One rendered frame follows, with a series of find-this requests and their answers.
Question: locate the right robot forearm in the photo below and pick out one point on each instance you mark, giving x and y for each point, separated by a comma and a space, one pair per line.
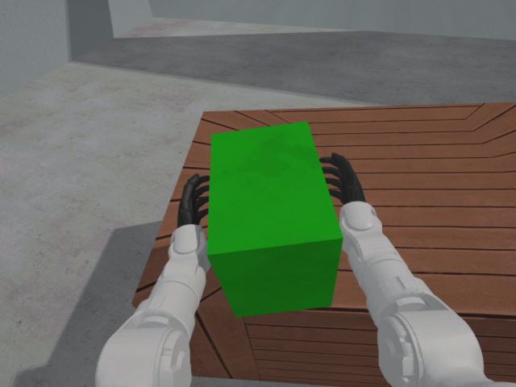
382, 274

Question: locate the robot right upper arm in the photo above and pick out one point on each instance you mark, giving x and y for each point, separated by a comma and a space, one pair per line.
430, 348

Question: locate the robot left hand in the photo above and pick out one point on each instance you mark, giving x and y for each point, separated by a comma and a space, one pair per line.
188, 209

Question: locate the left robot forearm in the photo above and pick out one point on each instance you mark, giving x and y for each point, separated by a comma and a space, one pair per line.
177, 293

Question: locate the carton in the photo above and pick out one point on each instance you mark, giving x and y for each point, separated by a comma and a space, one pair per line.
273, 239

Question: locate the robot right hand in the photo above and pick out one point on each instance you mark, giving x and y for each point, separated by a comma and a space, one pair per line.
348, 183

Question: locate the pedestal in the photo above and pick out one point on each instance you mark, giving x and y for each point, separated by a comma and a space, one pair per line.
442, 180

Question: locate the robot left upper arm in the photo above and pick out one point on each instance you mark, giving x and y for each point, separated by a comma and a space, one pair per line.
145, 357

